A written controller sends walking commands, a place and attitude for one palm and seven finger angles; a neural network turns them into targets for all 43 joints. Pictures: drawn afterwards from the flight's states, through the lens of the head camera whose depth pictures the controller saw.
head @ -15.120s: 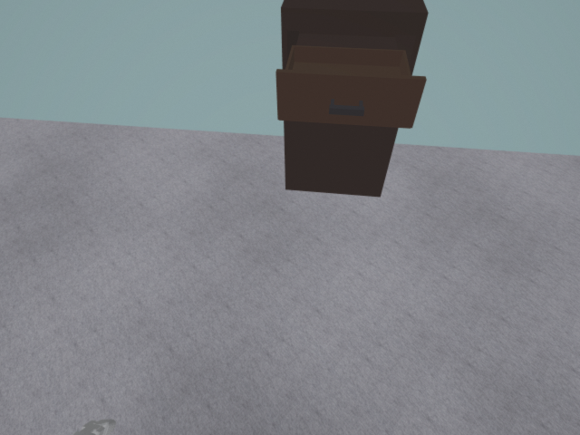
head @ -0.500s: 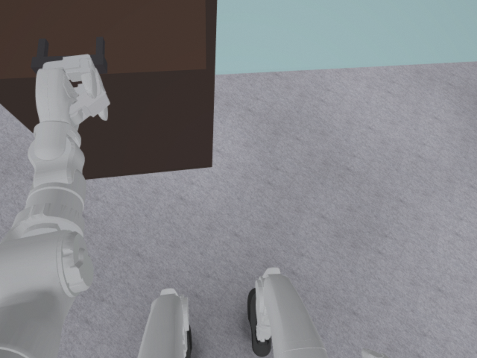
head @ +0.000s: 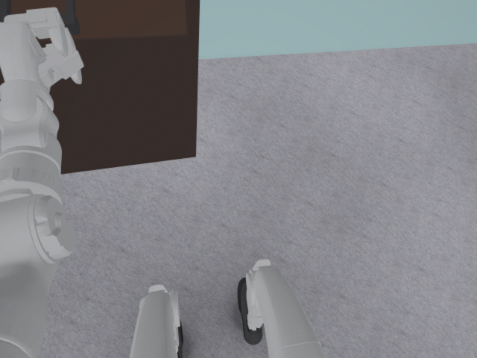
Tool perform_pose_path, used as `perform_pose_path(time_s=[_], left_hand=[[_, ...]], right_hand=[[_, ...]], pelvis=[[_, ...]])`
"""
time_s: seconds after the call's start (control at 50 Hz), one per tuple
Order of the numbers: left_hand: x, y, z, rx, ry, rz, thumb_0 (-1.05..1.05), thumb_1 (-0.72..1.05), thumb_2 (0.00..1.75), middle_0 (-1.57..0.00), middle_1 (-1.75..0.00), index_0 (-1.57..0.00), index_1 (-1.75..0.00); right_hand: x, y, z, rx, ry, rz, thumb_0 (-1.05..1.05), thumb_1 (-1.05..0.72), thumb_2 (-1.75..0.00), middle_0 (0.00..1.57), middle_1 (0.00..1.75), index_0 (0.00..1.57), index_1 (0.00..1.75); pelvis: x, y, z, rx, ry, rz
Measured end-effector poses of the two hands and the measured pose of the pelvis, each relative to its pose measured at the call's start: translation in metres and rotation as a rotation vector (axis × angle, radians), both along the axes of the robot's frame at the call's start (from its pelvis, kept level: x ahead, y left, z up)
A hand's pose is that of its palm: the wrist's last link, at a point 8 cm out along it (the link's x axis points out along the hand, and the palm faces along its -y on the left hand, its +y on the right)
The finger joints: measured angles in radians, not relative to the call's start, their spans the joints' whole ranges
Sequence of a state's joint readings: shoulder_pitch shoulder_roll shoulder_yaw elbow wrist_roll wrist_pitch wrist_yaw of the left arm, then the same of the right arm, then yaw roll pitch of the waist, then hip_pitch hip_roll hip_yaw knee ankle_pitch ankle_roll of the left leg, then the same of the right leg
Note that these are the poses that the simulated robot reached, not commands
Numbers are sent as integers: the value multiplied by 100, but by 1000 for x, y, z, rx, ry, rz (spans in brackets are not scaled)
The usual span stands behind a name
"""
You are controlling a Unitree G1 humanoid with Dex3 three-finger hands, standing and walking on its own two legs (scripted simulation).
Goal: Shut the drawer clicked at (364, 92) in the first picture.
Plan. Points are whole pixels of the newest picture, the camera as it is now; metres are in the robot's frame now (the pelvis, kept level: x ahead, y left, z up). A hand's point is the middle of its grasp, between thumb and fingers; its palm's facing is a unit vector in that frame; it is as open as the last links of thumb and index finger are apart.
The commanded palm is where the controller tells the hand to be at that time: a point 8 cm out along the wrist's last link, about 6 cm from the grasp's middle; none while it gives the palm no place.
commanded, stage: push the drawer shut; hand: left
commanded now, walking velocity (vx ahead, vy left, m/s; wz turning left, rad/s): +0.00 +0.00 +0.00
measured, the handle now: (38, 13) +0.64 +0.22 +0.05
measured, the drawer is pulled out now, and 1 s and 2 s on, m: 0.00 0.00 0.00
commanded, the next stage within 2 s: pull the fist back off the drawer in 0.24 s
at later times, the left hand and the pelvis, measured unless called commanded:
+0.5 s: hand (61, 50) +0.58 +0.19 +0.05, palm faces +0.04 -1.00 -0.05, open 3.1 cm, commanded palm +0.59 +0.19 +0.05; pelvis -0.02 +0.00 -0.01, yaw +0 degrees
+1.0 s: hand (74, 56) +0.57 +0.17 +0.05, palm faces +0.05 -1.00 -0.02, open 3.1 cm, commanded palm +0.54 +0.20 +0.05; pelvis +0.00 +0.01 +0.00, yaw -1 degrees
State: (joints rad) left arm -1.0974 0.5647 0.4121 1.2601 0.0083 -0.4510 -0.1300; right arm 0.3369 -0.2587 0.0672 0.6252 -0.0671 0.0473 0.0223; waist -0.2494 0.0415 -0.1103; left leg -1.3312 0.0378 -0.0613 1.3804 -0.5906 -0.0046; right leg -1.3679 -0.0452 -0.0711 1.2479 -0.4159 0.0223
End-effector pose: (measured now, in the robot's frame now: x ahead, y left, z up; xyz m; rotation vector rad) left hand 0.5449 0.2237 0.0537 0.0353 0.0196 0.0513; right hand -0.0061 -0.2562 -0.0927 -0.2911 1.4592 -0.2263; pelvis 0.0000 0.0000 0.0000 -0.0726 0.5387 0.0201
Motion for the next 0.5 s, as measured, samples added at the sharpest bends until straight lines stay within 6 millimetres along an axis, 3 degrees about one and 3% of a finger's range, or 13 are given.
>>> perform_pose_path(time_s=[0.5], left_hand=[[9, 18, -2, 10, 21, -9, -1, 55, 94, -139, -160, -140, -160]], right_hand=[[-32, 3, 2, -50, 23, 10, 0, -90, -90, 20, 30, 21, 30]], pelvis=[[-21, 1, -13, -25, 34, 13]])
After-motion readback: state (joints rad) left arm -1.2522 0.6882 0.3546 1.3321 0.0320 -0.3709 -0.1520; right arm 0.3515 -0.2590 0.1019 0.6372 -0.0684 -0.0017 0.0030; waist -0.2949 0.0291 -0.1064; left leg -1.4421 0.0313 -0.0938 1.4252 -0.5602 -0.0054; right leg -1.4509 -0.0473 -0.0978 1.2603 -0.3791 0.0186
